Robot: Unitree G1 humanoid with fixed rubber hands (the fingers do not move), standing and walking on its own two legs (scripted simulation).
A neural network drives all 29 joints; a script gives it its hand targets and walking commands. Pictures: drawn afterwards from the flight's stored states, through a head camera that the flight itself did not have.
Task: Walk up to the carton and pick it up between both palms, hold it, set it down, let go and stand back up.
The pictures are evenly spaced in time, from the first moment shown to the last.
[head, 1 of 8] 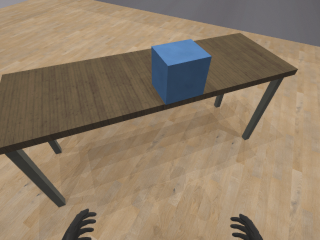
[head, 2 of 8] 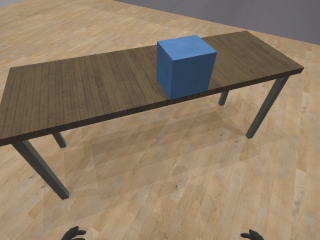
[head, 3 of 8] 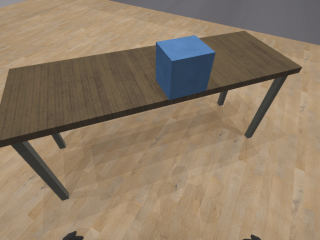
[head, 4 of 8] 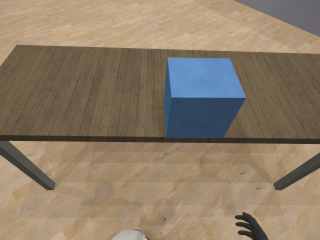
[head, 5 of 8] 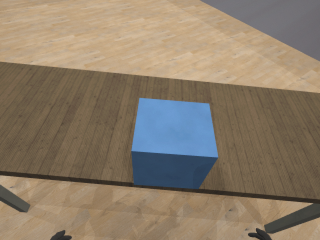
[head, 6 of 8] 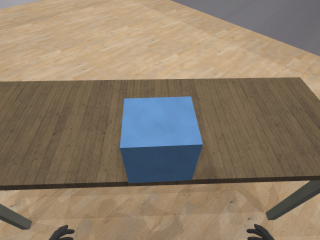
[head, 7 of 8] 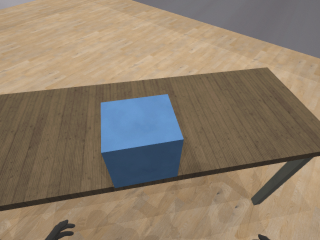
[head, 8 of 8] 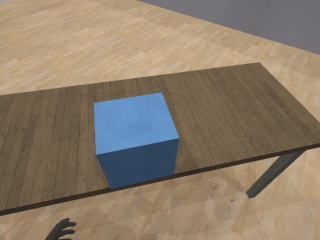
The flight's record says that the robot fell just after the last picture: no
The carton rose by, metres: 0.00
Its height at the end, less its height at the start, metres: +0.00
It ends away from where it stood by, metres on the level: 0.00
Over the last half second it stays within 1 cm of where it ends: yes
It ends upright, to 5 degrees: yes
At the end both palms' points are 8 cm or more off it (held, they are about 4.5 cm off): yes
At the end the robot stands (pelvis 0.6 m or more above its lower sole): yes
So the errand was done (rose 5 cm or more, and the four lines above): no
